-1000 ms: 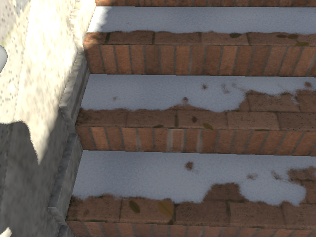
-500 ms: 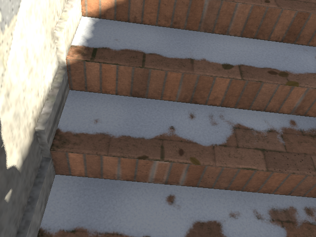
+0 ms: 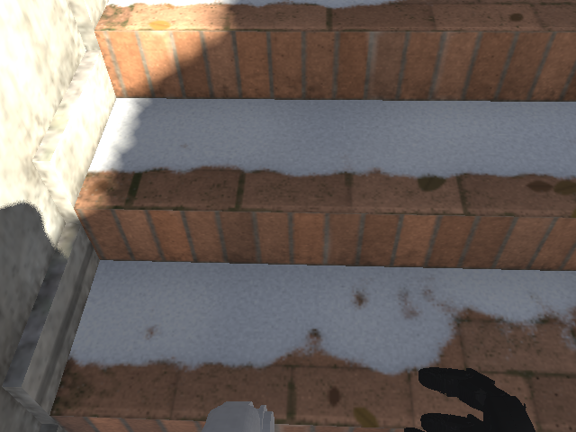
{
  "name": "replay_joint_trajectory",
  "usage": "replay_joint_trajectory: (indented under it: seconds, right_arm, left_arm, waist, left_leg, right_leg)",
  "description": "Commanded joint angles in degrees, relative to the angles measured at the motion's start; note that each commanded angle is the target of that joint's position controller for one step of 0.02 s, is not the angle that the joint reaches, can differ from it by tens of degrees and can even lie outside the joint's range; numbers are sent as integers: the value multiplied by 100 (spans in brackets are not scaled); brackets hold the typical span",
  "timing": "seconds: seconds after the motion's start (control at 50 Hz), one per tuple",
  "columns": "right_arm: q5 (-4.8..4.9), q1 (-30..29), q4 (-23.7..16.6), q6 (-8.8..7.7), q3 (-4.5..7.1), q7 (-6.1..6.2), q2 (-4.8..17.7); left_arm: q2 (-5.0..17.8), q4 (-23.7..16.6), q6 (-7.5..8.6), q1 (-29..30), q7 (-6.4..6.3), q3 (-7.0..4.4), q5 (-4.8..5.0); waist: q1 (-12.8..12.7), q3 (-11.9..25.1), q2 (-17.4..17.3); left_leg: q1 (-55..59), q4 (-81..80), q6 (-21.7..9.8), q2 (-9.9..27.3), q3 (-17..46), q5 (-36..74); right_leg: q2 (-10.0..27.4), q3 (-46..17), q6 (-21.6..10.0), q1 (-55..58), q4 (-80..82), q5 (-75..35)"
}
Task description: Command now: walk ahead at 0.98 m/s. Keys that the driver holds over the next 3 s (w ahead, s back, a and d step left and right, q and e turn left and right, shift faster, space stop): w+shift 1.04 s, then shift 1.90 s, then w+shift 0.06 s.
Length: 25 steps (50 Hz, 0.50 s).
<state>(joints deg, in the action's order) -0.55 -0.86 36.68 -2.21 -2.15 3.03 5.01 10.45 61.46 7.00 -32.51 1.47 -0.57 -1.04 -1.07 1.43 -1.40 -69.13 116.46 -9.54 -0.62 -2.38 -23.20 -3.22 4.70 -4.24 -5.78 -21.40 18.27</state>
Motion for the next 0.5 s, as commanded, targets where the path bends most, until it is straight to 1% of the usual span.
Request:
replay_joint_trajectory:
  seconds: [0.02,0.04,0.06,0.08,0.1,0.12,0.14,0.16,0.18,0.2,0.22,0.24,0.26,0.28,0.3,0.32,0.34,0.36,0.38,0.4,0.42,0.44,0.46,0.48,0.5]
  right_arm:
    - [3,-729,-851,-37,-318,-1,223]
    - [115,-268,-429,-13,-169,24,604]
    - [181,820,-116,90,-96,139,667]
    - [206,1569,163,169,17,150,949]
    - [-17,2330,354,92,115,39,1165]
    - [-209,2983,710,-16,381,-11,1898]
    - [-155,3039,1180,119,649,97,2328]
    - [-74,1917,1255,2,620,48,1824]
    - [-29,1641,1501,-107,509,-55,1205]
    - [-106,1900,1898,-199,455,-150,771]
    - [-175,2022,2149,-291,411,-195,485]
    - [-196,2308,2410,-384,376,-246,385]
    - [-213,2369,2452,-407,340,-273,356]
    - [-192,2316,2480,-432,274,-315,333]
    - [-197,2216,2369,-510,164,-348,300]
    - [-172,2580,2430,-551,151,-316,427]
    - [-78,2798,2502,-604,126,-284,496]
    - [35,2999,2592,-584,118,-269,569]
    - [105,3161,2571,-555,110,-179,635]
    - [124,3220,2354,-467,203,-22,924]
    - [374,2882,2125,-462,134,83,831]
    - [552,2998,1826,-597,241,116,1342]
    - [444,3022,1705,-709,488,62,2223]
    - [322,2667,1575,-714,667,13,2565]
    - [261,2372,1413,-717,814,-191,2658]
  left_arm:
    - [352,-262,38,609,-204,116,302]
    - [494,-375,93,266,-320,137,590]
    - [1493,-271,200,115,-340,-85,604]
    - [2018,-374,233,319,-324,-292,598]
    - [2241,-522,167,721,-224,-468,488]
    - [1662,-655,261,710,-73,-467,330]
    - [751,-1174,335,911,173,-411,225]
    - [203,-1523,301,889,246,-248,-244]
    - [-121,-1751,282,1122,243,-175,-366]
    - [-424,-1990,210,1516,164,-88,-348]
    - [-760,-2119,62,1751,56,66,-349]
    - [-1042,-2274,-115,2015,-30,215,-267]
    - [-993,-2312,-251,2011,-43,273,-136]
    - [-972,-2569,-331,2614,-103,319,-64]
    - [-925,-2805,-315,2992,-136,397,-4]
    - [-964,-2972,-322,3324,-195,443,64]
    - [-1028,-3218,-309,3593,-229,516,85]
    - [-1064,-3576,-364,4026,-257,633,91]
    - [-920,-3679,-410,4249,-266,642,77]
    - [-703,-3713,-469,4216,-157,643,70]
    - [-530,-3517,-347,4120,-115,624,172]
    - [-386,-3179,-368,3619,-101,523,212]
    - [-168,-3077,-433,2800,-170,400,334]
    - [156,-2824,-425,1623,-183,223,181]
    - [624,-2755,-404,1165,-166,27,13]
  waist:
    - [687,-673,-63]
    - [623,153,-376]
    - [1214,1098,454]
    - [1511,1818,964]
    - [1769,2009,1362]
    - [1567,2214,80]
    - [1309,1819,-2220]
    - [425,771,-829]
    - [68,72,38]
    - [-75,-360,743]
    - [-182,-470,999]
    - [-170,-518,682]
    - [-181,-579,361]
    - [-163,-876,215]
    - [-213,-1154,286]
    - [-91,-1145,-65]
    - [-189,-1177,-495]
    - [-236,-1160,-335]
    - [-104,-998,-343]
    - [-95,-568,-187]
    - [-205,-299,182]
    - [-299,792,260]
    - [-623,1389,-480]
    - [-1252,2016,-1101]
    - [-1587,2418,-886]
  left_leg:
    - [2857,-3325,122,236,-1022,114]
    - [4625,-3846,306,-438,-1541,88]
    - [5464,-4168,340,-549,-1223,199]
    - [5444,-4598,322,-653,-994,-140]
    - [5443,-5926,53,-682,-360,-579]
    - [6083,-7572,-177,133,1872,-2071]
    - [6944,-10623,-775,1374,5943,-2328]
    - [6348,-10658,-532,1532,6589,-3177]
    - [5514,-10146,-452,1528,5444,-2970]
    - [5211,-9726,-401,1420,4121,-1824]
    - [5041,-9354,-290,1113,2865,-529]
    - [5317,-9275,-88,797,1931,70]
    - [5380,-9341,24,691,1300,555]
    - [5052,-9624,183,597,880,600]
    - [4423,-9990,392,544,628,758]
    - [4410,-10321,289,671,676,1275]
    - [4505,-10455,300,753,687,1567]
    - [4182,-10970,455,642,479,841]
    - [4216,-11277,377,585,452,1131]
    - [4001,-11894,165,602,317,1743]
    - [3140,-12080,116,519,32,4157]
    - [3387,-11197,-34,631,-56,8113]
    - [4655,-10102,-86,985,-21,10100]
    - [5988,-8717,-139,1498,245,11427]
    - [6619,-7314,-119,1363,330,10831]
  right_leg:
    - [992,-161,-212,-2737,2634,-4605]
    - [795,-199,-395,-2523,1830,-8410]
    - [1299,-317,-650,-1538,855,-10657]
    - [1546,-330,-715,-413,-225,-12015]
    - [1773,-474,-754,490,-1959,-11583]
    - [1071,-728,-654,-154,-4143,-8380]
    - [-637,-1233,-395,-2646,-6699,-2263]
    - [-455,-1995,-492,-3987,-8777,-2131]
    - [-243,-1724,-630,-4518,-9507,-2215]
    - [-178,-1530,-726,-5094,-10086,-1873]
    - [-147,-1571,-768,-5594,-10694,-1526]
    - [-172,-1588,-798,-6289,-11087,-914]
    - [-152,-1416,-769,-6596,-10805,-623]
    - [-227,-1222,-740,-6930,-10888,-7]
    - [-119,-1010,-673,-6820,-10162,227]
    - [-144,-553,-556,-7047,-10661,492]
    - [107,-431,-530,-7415,-10728,777]
    - [435,-235,-558,-7014,-9609,685]
    - [518,123,-495,-6672,-8967,521]
    - [693,403,-410,-5112,-7495,-1]
    - [513,864,-408,-2670,-6015,-426]
    - [-163,1166,-439,-936,-6085,-607]
    - [-160,848,-478,-826,-5439,127]
    - [-40,407,-618,-849,-4869,401]
    - [-226,239,-629,-506,-3504,791]
